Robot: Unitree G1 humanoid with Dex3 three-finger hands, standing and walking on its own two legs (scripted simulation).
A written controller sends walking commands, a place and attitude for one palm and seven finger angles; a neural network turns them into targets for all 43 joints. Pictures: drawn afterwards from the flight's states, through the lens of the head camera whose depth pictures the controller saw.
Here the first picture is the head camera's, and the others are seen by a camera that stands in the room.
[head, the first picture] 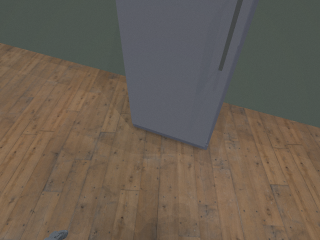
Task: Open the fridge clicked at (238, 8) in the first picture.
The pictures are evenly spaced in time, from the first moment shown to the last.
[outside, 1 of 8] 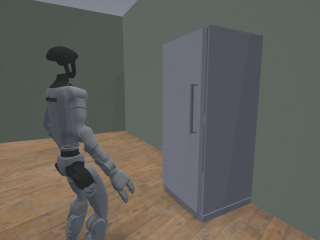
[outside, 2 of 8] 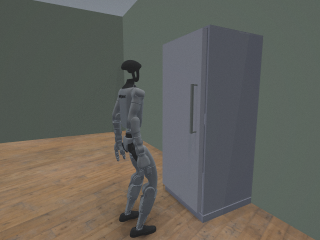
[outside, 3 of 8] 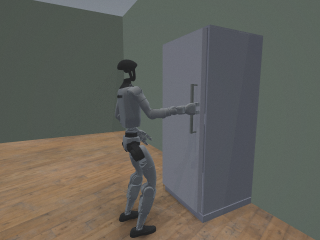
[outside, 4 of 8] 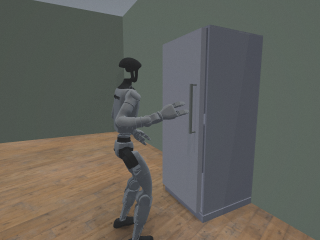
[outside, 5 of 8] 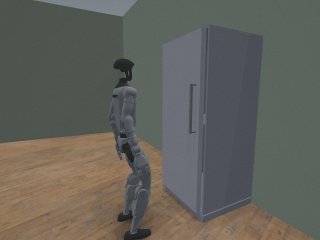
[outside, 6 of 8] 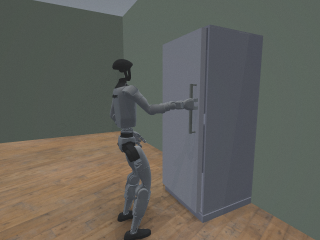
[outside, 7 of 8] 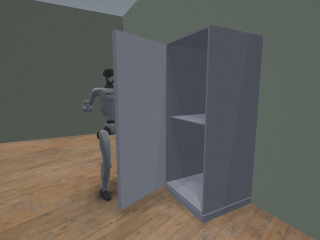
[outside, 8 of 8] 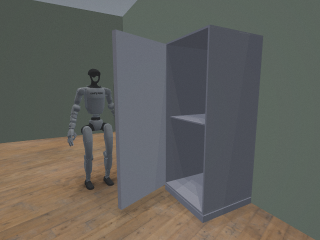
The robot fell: no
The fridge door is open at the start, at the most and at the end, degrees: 0 72 69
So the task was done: yes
